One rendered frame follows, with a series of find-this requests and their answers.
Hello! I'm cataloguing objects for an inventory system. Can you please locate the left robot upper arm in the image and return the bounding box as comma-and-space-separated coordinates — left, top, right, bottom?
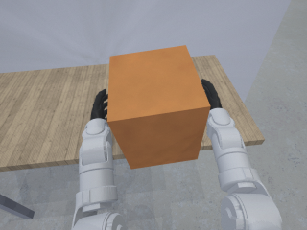
73, 211, 127, 230

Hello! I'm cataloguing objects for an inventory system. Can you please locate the table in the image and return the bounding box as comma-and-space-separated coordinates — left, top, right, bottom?
0, 55, 266, 219

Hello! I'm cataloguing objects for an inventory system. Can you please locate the right robot upper arm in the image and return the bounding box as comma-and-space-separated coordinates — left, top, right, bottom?
221, 193, 283, 230

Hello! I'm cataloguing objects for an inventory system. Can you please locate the robot left forearm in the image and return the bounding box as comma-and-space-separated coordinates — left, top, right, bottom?
71, 118, 118, 230

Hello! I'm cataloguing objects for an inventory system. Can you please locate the carton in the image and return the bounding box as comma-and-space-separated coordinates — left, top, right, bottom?
106, 45, 211, 170

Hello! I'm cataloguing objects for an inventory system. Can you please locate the robot right forearm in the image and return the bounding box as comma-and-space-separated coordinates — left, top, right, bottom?
206, 107, 283, 227

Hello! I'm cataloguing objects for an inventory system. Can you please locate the robot right hand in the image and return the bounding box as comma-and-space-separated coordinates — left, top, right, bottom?
201, 79, 222, 110

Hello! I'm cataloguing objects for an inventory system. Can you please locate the robot left hand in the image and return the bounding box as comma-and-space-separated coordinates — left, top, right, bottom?
90, 89, 108, 121

